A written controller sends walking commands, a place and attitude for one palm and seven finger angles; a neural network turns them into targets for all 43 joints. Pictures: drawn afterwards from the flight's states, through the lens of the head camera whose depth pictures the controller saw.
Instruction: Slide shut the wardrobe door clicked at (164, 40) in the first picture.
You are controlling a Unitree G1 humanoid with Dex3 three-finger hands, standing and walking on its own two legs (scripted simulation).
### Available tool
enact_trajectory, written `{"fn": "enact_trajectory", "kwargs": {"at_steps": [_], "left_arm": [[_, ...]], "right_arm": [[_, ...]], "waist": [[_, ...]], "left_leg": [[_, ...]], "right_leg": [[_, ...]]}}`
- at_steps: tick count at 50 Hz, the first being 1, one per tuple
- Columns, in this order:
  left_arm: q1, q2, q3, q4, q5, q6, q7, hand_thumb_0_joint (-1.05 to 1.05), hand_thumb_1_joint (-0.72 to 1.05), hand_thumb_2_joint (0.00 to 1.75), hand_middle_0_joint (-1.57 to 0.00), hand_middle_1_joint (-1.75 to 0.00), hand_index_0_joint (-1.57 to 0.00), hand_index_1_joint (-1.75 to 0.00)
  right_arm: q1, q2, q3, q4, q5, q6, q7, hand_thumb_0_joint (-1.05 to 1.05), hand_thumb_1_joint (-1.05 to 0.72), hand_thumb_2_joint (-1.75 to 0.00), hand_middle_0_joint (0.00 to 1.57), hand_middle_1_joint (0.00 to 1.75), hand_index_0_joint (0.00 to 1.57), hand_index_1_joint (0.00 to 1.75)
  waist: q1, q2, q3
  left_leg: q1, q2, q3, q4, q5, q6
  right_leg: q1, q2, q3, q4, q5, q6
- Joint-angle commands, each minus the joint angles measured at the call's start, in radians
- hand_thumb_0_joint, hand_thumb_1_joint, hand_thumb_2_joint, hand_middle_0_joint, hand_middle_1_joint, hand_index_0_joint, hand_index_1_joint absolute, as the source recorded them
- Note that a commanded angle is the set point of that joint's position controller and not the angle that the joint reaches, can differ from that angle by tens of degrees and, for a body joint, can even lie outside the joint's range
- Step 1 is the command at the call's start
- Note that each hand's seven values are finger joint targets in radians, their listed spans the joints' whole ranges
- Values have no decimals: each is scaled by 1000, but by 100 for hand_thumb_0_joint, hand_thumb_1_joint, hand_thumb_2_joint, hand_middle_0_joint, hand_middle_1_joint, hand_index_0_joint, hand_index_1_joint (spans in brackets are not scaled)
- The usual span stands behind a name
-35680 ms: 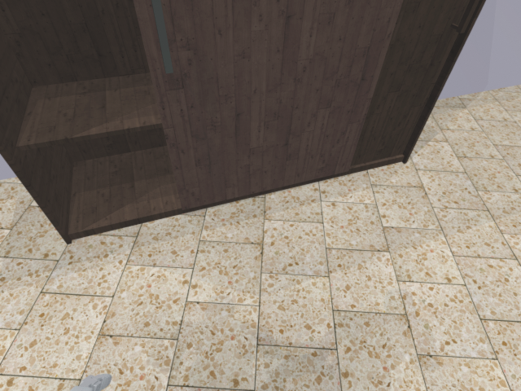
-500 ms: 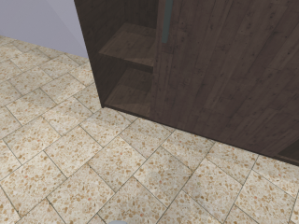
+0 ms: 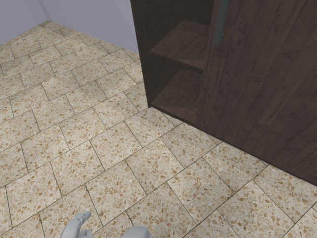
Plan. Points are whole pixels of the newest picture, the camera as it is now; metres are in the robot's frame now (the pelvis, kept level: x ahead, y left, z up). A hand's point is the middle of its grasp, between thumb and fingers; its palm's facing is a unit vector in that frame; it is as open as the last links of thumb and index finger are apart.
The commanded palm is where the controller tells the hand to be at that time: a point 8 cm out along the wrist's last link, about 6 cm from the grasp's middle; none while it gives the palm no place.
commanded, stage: walk to a spot facing it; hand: right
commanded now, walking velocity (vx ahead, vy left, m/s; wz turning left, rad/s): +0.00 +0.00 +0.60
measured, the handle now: (224, 14) +0.84 -0.21 +0.11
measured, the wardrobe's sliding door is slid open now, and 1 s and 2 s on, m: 0.41 0.41 0.41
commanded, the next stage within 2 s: turn to face it in 1.90 s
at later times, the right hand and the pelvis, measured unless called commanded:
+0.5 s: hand (226, 230) +0.17 -0.17 -0.17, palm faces -0.36 +0.90 -0.24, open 7.4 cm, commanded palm none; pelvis +0.00 -0.02 -0.01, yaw +19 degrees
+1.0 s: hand (210, 215) +0.20 -0.12 -0.16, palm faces -0.57 +0.78 -0.26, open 7.4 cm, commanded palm none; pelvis +0.01 -0.01 -0.01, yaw +37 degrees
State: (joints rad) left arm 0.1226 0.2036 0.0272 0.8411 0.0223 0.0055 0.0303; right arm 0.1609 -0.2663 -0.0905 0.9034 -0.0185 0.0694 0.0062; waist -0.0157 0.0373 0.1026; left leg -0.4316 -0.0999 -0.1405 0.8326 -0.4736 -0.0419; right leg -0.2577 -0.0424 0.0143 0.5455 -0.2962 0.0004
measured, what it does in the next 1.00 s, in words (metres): steps on the spot, turning left: left foot, then right foot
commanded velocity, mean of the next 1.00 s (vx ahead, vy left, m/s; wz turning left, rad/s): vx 0.07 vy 0.00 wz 0.60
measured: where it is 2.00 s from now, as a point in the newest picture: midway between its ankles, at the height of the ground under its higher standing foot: (120, 223)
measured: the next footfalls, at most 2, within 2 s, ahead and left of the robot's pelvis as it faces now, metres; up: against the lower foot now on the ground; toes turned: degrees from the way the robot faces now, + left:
left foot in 0.30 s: +0.01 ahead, +0.14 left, +0.00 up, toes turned +14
right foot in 0.56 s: +0.12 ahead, -0.11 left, +0.00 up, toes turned +18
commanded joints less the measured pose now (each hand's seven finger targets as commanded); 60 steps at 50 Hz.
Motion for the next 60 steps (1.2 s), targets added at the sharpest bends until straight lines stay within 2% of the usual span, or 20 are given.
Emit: {"fn": "enact_trajectory", "kwargs": {"at_steps": [1, 12, 13, 15, 16, 26, 27, 28, 29, 30, 35, 41, 43, 44, 45, 46, 48, 50, 57, 60], "left_arm": [[67, 191, 44, -55, 13, -11, 17, 0, 90, 90, -20, -30, -20, -30], [187, 233, 63, 8, 2, -10, -1, 0, 90, 90, -20, -30, -20, -30], [172, 230, 66, -2, -6, -7, -5, 0, 90, 90, -20, -30, -20, -30], [62, 129, 46, -76, -17, 3, -11, 0, 90, 90, -20, -30, -20, -30], [70, 154, 48, -79, -19, 13, -2, 0, 90, 90, -20, -30, -20, -30], [268, 119, 50, 16, -16, 9, -9, 0, 90, 90, -20, -30, -20, -30], [310, 172, 58, 28, -10, -1, -1, 0, 90, 90, -20, -30, -20, -30], [323, 276, 78, 20, 7, -12, 2, 0, 90, 90, -20, -30, -20, -30], [327, 309, 80, 14, 13, -18, 12, 0, 90, 90, -20, -30, -20, -30], [264, 293, 70, -10, 15, -22, 11, 0, 90, 90, -20, -30, -20, -30], [140, 206, 49, -18, 16, -20, 7, 0, 90, 90, -20, -30, -20, -30], [214, 231, 69, 13, 14, -11, -5, 0, 90, 90, -20, -30, -20, -30], [177, 238, 73, 7, 11, -4, -9, 0, 90, 90, -20, -30, -20, -30], [151, 212, 73, -2, 7, -1, -15, 0, 90, 90, -20, -30, -20, -30], [90, 129, 58, -42, -6, 3, -25, 0, 90, 90, -20, -30, -20, -30], [-27, 149, 53, -92, 3, 3, -33, 0, 90, 90, -20, -30, -20, -30], [-13, 161, 64, -88, 2, -2, -45, 0, 90, 90, -20, -30, -20, -30], [23, 164, 71, -49, 10, 1, -45, 0, 90, 90, -20, -30, -20, -30], [-4, 102, 53, -50, -1, -44, -44, 0, 90, 90, -20, -30, -20, -30], [127, 129, 58, 0, -4, -64, -28, 0, 90, 90, -20, -30, -20, -30]], "right_arm": [[-52, -70, -14, -121, -1, -30, 25, 0, -90, -90, 20, 30, 20, 30], [-60, -62, 6, -140, 9, -41, 34, 0, -90, -90, 20, 30, 20, 30], [14, -94, -3, -114, 6, -47, 28, 0, -90, -90, 20, 30, 20, 30], [163, -264, -40, -55, -1, -57, -5, 0, -90, -90, 20, 30, 20, 30], [167, -253, -38, -53, 4, -55, -19, 0, -90, -90, 20, 30, 20, 30], [-120, -175, -17, -127, -5, -31, -7, 0, -90, -90, 20, 30, 20, 30], [-121, -130, -8, -140, 1, -23, -1, 0, -90, -90, 20, 30, 20, 30], [-91, -64, 3, -156, 12, -15, 8, 0, -90, -90, 20, 30, 20, 30], [-124, -76, 2, -165, 4, -16, 12, 0, -90, -90, 20, 30, 20, 30], [-122, -80, -3, -164, -1, -22, 21, 0, -90, -90, 20, 30, 20, 30], [-78, -39, -1, -116, 0, -9, 46, 0, -90, -90, 20, 30, 20, 30], [-93, -31, 10, -130, 2, -25, 43, 0, -90, -90, 20, 30, 20, 30], [-15, -48, 2, -103, -1, -30, 42, 0, -90, -90, 20, 30, 20, 30], [73, -96, -12, -71, -6, -35, 36, 0, -90, -90, 20, 30, 20, 30], [162, -207, -38, -40, -16, -49, 21, 0, -90, -90, 20, 30, 20, 30], [211, -257, -45, -31, -3, -56, 3, 0, -90, -90, 20, 30, 20, 30], [115, -205, -35, -54, -2, -70, -6, 0, -90, -90, 20, 30, 20, 30], [33, -145, -17, -69, -4, -84, -8, 0, -90, -90, 20, 30, 20, 30], [109, -160, -24, -10, -9, -108, 5, 0, -90, -90, 20, 30, 20, 30], [54, -140, -22, -18, -5, -99, 10, 0, -90, -90, 20, 30, 20, 30]], "waist": [[24, -229, -88], [29, -222, -179], [-6, -158, -202], [-82, 274, -188], [-79, 190, -183], [111, 65, -113], [121, -80, -113], [119, -390, -97], [125, -356, -107], [91, -214, -105], [27, -239, -83], [68, -246, -159], [20, -191, -165], [-23, -62, -162], [-79, 283, -118], [-127, 321, -46], [-40, 151, -20], [11, 195, -7], [-10, 115, -82], [65, 66, -86]], "left_leg": [[-138, 79, 103, 301, -43, -22], [178, 75, 219, -294, 165, 28], [328, 99, 182, -405, 328, 50], [546, 480, -282, -436, 1010, 244], [523, 491, -251, -420, 959, 295], [-28, 226, -140, -376, 254, 129], [-94, 147, -92, -285, 124, 90], [-228, 10, 49, -21, -104, 27], [-192, 34, 79, 199, -184, 21], [-150, 87, 55, 296, -125, 27], [-74, 118, 174, 249, 43, -14], [65, 110, 227, -116, -6, 11], [238, 86, 248, -312, 92, 34], [381, 116, 176, -427, 58, 64], [499, 362, -236, -617, -121, 169], [433, 478, -454, -683, -129, 258], [352, 424, -397, -683, -280, 273], [253, 344, -253, -661, -99, 229], [310, 292, -168, -535, 278, 234], [96, 236, -145, -427, 209, 185]], "right_leg": [[125, -279, 113, -178, 578, -156], [177, -272, -43, -18, 605, -77], [87, -237, -94, 90, 511, -32], [-348, -21, -166, 494, -364, 63], [-373, -53, -36, 597, -334, 51], [142, 11, -89, 14, 53, 64], [195, -70, 4, -112, -16, 35], [199, -329, 349, -283, -115, -68], [101, -470, 482, -337, -77, -164], [34, -460, 436, -335, -67, -199], [13, -265, 1, -256, 146, -94], [111, -327, -37, -198, 98, -110], [7, -308, -80, -119, -105, -64], [-131, -243, -151, 31, -203, -17], [-409, -84, -267, 322, -352, 53], [-551, -42, -124, 501, -362, 50], [-562, -89, -18, 580, -168, 46], [-452, -85, -11, 534, -59, 59], [-215, -7, -79, 150, -15, 63], [118, 16, -79, -52, 72, 56]]}}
